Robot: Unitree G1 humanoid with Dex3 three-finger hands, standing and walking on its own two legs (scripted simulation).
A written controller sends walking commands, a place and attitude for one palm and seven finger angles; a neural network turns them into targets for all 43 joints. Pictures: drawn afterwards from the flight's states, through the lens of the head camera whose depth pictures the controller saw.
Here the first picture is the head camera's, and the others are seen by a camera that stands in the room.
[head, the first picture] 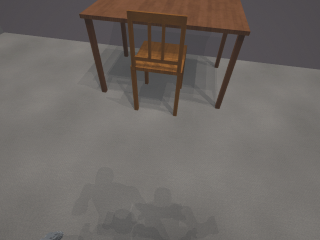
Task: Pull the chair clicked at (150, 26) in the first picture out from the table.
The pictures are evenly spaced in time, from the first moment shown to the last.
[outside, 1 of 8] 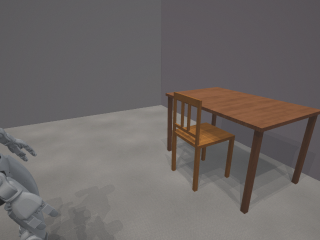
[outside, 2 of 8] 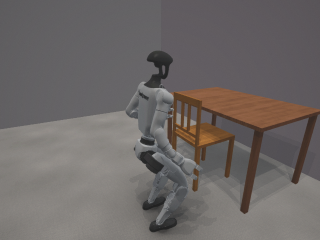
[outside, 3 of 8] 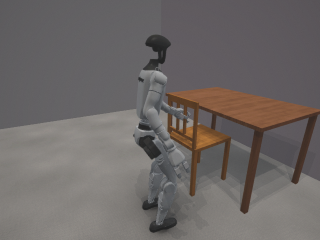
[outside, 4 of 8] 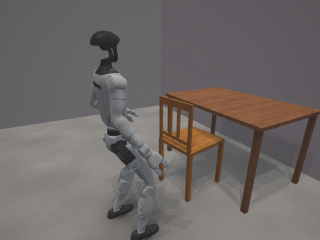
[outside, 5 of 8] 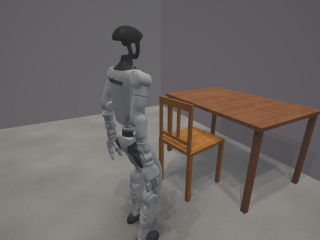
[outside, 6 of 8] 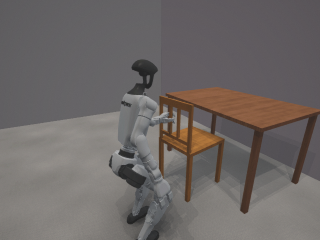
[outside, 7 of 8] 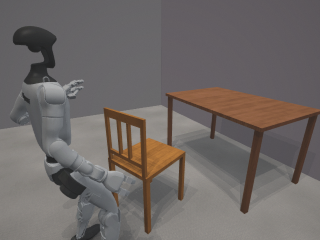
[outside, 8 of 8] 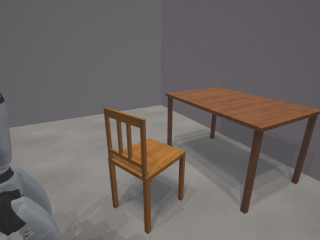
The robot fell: no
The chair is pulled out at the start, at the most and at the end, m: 0.00 0.63 0.63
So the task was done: yes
